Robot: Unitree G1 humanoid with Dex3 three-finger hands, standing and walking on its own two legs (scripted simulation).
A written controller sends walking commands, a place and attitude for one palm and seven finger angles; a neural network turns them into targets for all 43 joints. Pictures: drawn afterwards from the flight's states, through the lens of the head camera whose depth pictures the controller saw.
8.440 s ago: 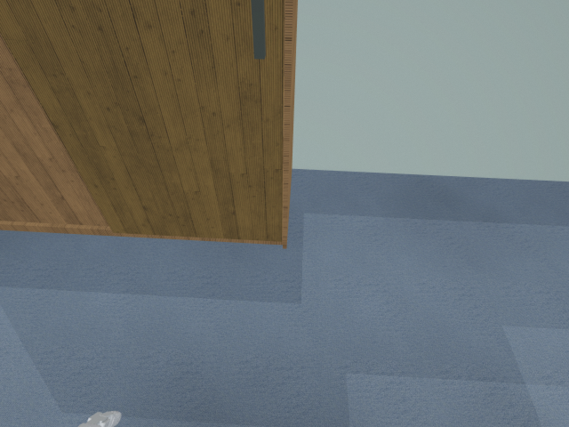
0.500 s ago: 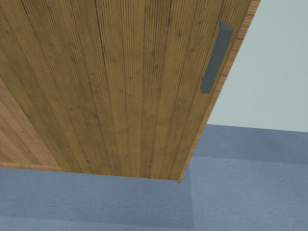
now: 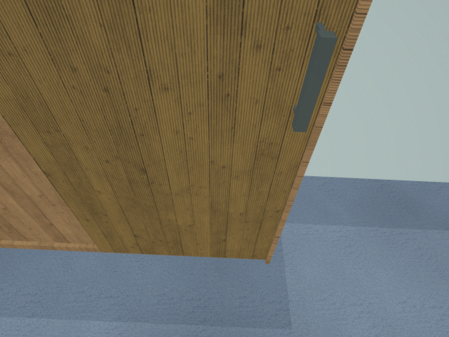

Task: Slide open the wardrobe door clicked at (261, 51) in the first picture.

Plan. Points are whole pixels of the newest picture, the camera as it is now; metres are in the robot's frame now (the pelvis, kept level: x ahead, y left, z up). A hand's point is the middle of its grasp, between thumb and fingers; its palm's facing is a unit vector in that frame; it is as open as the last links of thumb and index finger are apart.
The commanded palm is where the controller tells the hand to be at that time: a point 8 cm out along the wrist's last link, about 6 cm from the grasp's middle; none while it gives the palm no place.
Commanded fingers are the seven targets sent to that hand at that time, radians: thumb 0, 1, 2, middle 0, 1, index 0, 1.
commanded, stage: raise the hand with hooked fingers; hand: right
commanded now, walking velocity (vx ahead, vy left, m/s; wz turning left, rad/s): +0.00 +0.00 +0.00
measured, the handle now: (308, 80) +0.53 -0.13 +0.20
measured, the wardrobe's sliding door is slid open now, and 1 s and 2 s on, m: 0.00 0.00 0.00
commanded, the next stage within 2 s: none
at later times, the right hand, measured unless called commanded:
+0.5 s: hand out of the picture +0.13 -0.21 -0.01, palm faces +0.13 +0.99 -0.01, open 8.9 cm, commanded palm +0.13 -0.26 +0.02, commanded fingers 0.00 -0.32 -0.65 0.24 0.68 0.24 0.68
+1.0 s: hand (421, 277) +0.21 -0.26 +0.09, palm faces +0.04 +1.00 -0.08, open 12.0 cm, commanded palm +0.18 -0.31 +0.11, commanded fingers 0.00 0.27 -0.40 0.28 1.05 0.28 1.05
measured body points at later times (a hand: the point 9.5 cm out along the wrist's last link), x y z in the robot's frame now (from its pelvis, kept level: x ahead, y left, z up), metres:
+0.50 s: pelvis -0.02 -0.02 -0.05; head -0.01 -0.04 +0.40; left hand +0.22 +0.21 -0.06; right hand +0.12 -0.27 +0.00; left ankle +0.02 +0.11 -0.74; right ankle -0.03 -0.14 -0.74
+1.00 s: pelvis -0.01 -0.04 -0.02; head -0.01 -0.03 +0.43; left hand +0.16 +0.20 -0.09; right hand +0.20 -0.32 +0.10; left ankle +0.02 +0.11 -0.74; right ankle -0.03 -0.14 -0.74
